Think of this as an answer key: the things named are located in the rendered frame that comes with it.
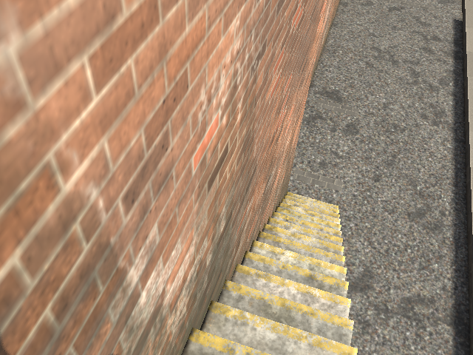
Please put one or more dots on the stairs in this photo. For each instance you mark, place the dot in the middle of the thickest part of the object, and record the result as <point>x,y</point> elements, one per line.
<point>289,295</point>

